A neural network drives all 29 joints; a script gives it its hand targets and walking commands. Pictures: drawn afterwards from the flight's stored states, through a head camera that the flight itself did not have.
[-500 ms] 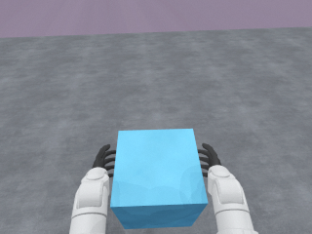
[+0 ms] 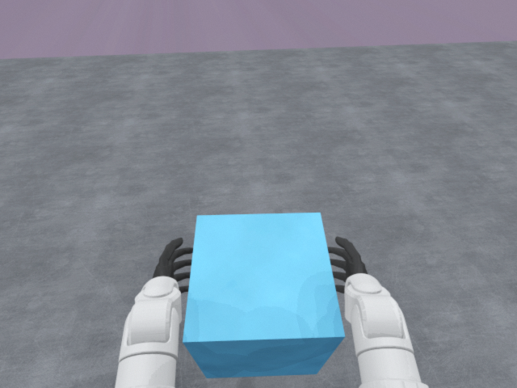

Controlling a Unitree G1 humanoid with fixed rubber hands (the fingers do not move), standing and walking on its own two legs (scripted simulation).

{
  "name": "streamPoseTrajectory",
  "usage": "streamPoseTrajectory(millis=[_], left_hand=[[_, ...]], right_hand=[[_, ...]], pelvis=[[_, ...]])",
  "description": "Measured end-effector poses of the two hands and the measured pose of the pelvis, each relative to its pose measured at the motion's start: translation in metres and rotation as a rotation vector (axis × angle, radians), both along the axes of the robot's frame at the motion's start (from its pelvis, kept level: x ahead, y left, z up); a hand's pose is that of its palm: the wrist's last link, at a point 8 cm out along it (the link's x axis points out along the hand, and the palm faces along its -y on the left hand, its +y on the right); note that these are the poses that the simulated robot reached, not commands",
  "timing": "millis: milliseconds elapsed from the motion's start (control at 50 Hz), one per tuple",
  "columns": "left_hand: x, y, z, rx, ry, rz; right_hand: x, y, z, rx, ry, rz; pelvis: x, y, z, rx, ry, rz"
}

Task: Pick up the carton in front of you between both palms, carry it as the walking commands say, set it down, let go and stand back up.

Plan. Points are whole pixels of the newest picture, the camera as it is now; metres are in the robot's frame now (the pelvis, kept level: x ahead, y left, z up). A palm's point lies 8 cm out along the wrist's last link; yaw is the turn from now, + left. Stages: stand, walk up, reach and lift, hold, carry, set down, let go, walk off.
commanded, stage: carry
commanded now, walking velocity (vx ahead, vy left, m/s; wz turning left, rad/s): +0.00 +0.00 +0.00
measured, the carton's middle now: (260, 299) +0.31 +0.00 -0.04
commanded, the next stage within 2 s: hold in 0.26 s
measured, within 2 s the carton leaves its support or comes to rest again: neither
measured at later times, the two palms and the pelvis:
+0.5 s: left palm (182, 283) +0.29 +0.12 +0.05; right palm (378, 299) +0.26 -0.17 +0.05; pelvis -0.01 +0.01 +0.01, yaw -6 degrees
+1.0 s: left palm (171, 266) +0.32 +0.14 +0.05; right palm (362, 293) +0.27 -0.15 +0.05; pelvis -0.01 +0.05 +0.01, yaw -11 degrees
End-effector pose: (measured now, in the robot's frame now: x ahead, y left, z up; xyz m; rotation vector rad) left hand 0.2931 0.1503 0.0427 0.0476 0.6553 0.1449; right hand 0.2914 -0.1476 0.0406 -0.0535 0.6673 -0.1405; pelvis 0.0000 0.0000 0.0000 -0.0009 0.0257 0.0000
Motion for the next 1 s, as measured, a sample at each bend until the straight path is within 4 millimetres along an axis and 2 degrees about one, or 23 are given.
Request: streamPoseTrajectory(millis=[300,400,500,580,860,1000], left_hand=[[-0.005,-0.005,0.0,-0.004,-0.001,0.001],[-0.008,-0.012,0.0,-0.007,0.006,-0.044],[0.0,-0.026,0.004,-0.009,0.0,-0.123],[0.007,-0.031,0.007,-0.008,-0.003,-0.167],[0.015,-0.007,0.011,-0.041,-0.004,-0.183],[0.028,-0.006,0.01,-0.064,0.003,-0.155]], right_hand=[[-0.005,-0.006,-0.001,-0.003,0.002,0.003],[-0.017,-0.013,0.001,-0.009,0.01,-0.022],[-0.032,-0.026,0.005,-0.005,0.005,-0.106],[-0.04,-0.028,0.008,-0.007,0.003,-0.154],[-0.038,-0.004,0.016,-0.011,0.004,-0.177],[-0.026,-0.001,0.013,0.001,0.009,-0.19]], pelvis=[[-0.004,-0.005,0.002,0.009,-0.039,-0.012],[-0.005,-0.003,0.009,0.004,-0.106,-0.063],[-0.008,0.006,0.01,-0.008,-0.138,-0.113],[-0.009,0.015,0.01,-0.011,-0.151,-0.143],[-0.007,0.046,0.01,-0.013,-0.163,-0.183],[-0.006,0.053,0.008,-0.011,-0.161,-0.184]])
